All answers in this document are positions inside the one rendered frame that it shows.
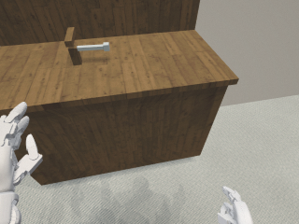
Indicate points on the robot left hand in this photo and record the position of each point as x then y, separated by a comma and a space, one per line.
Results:
11, 129

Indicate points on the tap lever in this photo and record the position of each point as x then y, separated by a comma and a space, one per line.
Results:
105, 46

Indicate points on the counter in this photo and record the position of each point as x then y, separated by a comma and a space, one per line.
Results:
152, 98

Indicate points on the robot right hand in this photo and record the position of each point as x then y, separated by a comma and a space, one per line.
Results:
238, 213

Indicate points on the robot left forearm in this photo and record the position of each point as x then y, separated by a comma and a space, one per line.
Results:
9, 213

